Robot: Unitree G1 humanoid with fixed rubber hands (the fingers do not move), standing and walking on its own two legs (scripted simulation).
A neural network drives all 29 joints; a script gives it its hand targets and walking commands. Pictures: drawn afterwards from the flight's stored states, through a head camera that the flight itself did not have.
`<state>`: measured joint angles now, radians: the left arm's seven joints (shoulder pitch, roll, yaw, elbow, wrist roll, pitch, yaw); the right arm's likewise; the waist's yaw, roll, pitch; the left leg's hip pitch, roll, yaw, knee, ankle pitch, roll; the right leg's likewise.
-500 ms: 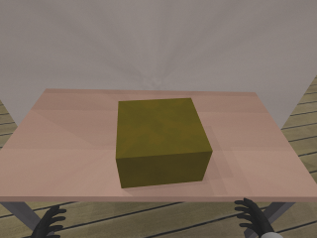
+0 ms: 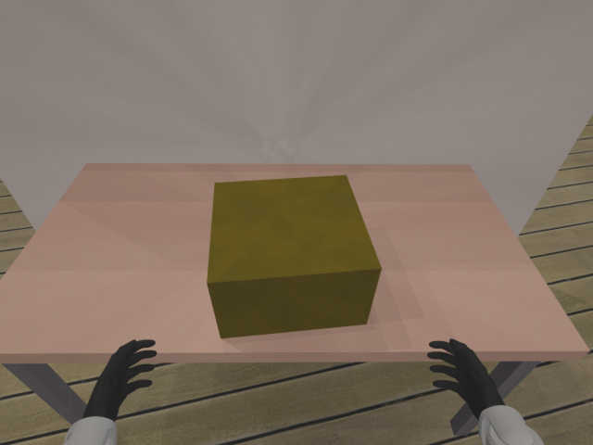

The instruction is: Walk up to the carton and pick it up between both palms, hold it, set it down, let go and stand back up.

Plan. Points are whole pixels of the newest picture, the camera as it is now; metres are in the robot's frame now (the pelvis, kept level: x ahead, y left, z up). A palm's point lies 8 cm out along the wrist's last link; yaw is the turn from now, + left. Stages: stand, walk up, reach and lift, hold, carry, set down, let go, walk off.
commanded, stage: reach and lift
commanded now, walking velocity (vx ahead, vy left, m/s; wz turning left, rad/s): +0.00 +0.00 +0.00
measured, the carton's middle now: (287, 251) +0.53 +0.02 -0.08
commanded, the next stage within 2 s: none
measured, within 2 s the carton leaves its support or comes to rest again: neither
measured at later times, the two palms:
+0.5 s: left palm (135, 343) +0.28 +0.23 +0.00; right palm (478, 332) +0.30 -0.27 -0.01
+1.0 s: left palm (142, 303) +0.33 +0.23 +0.02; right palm (473, 273) +0.36 -0.27 +0.05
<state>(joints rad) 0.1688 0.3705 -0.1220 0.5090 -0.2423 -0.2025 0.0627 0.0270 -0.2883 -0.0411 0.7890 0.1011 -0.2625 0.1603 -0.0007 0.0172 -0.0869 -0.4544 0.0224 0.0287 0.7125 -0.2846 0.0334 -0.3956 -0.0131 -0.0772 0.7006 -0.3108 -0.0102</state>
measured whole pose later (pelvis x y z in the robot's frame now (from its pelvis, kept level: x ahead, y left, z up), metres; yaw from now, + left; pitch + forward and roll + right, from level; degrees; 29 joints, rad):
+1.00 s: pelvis +0.03 +0.01 +0.00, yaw -1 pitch +3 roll -1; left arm -0.19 0.36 -0.12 0.51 -0.29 -0.02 0.14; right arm -0.44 -0.45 -0.02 0.82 0.29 -0.09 0.24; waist 0.00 0.02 0.01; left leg -0.47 0.03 0.05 0.71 -0.30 0.02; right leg -0.41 -0.01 -0.05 0.69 -0.34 -0.01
